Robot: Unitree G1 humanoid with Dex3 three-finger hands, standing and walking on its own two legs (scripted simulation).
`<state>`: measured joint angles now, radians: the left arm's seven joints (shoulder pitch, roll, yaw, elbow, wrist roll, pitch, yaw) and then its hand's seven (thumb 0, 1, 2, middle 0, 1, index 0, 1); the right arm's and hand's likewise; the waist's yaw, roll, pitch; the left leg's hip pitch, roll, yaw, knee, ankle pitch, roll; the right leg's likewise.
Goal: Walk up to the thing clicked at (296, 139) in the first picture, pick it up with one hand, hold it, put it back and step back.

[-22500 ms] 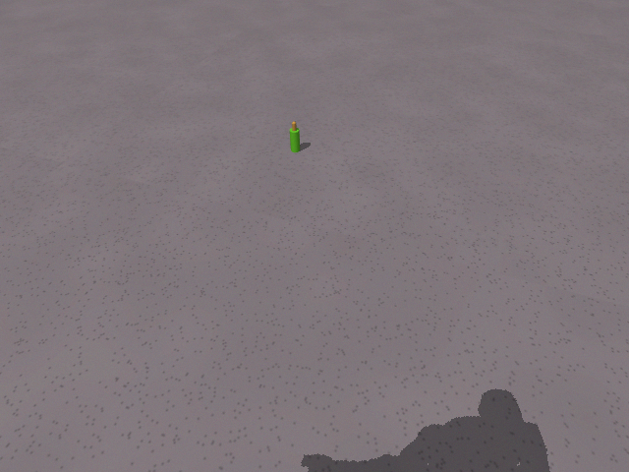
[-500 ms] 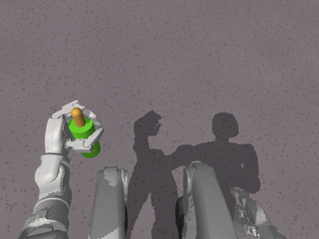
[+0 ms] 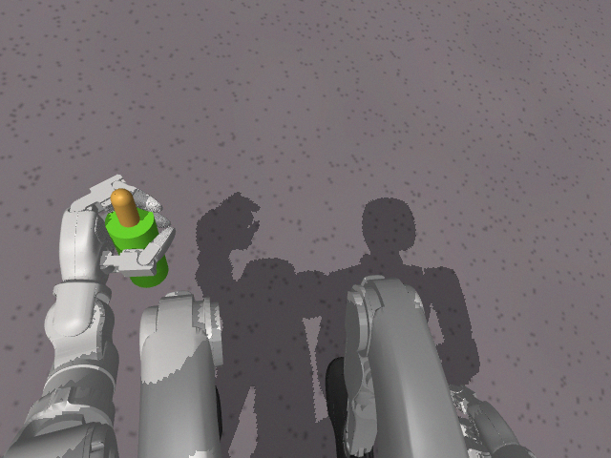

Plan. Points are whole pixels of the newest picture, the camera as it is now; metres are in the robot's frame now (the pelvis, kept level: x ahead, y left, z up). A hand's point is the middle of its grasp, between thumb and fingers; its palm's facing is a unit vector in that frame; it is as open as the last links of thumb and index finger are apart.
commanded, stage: crouch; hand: left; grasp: from the side
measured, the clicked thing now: (136, 237) +0.40 +0.20 -0.07
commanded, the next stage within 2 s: lower in 0.52 s
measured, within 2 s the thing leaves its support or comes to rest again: neither
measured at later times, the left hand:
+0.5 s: hand (150, 244) +0.41 +0.19 -0.12, palm faces -0.02 -1.00 -0.02, open 6.5 cm
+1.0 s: hand (159, 255) +0.41 +0.19 -0.18, palm faces -0.02 -1.00 +0.01, open 6.5 cm
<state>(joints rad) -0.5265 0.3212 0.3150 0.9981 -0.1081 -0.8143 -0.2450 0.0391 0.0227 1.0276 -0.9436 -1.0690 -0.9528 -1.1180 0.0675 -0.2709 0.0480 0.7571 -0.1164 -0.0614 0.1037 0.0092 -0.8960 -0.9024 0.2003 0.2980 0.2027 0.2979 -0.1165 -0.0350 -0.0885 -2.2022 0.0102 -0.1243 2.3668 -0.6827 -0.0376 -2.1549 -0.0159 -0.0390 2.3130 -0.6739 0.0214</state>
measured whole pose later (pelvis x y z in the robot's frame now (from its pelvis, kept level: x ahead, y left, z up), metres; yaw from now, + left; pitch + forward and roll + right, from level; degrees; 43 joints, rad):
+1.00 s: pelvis -0.01 +0.01 -0.05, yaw -6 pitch +20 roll -11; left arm -0.53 0.53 0.36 1.16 -0.11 -0.98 -0.20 0.04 0.01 1.05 -0.96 -1.05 -0.97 -1.12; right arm -0.08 -0.33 0.27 0.69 -0.24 -0.03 0.16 0.01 -0.91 -0.90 0.20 0.30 0.20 0.30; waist -0.20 -0.16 0.14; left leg -2.25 0.00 -0.27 2.59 -0.70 -0.06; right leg -2.15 0.02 -0.15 2.43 -0.64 0.04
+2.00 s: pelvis -0.02 +0.03 -0.06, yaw -10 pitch +12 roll -17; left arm -0.53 0.70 0.36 1.34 -0.07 -1.14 -0.02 0.04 0.01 1.05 -0.96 -1.05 -0.97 -1.12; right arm -0.17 -0.36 0.45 0.60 -0.35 -0.05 0.18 0.00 -0.89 -0.90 0.20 0.30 0.21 0.30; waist -0.24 -0.26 0.27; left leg -2.21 -0.01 -0.38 2.66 -0.69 -0.03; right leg -2.06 0.06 -0.23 2.41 -0.60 0.07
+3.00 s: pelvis -0.02 +0.03 -0.06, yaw -11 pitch +11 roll -19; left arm -0.50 0.73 0.42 1.23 -0.09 -1.15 -0.05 0.00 -0.27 0.27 -0.32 -0.22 -0.30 -0.23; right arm -0.16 -0.36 0.47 0.58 -0.35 -0.05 0.18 0.00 -0.88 -0.89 0.21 0.30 0.21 0.30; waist -0.22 -0.28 0.28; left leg -2.20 0.00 -0.40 2.67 -0.71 -0.02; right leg -2.04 0.07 -0.25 2.39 -0.60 0.06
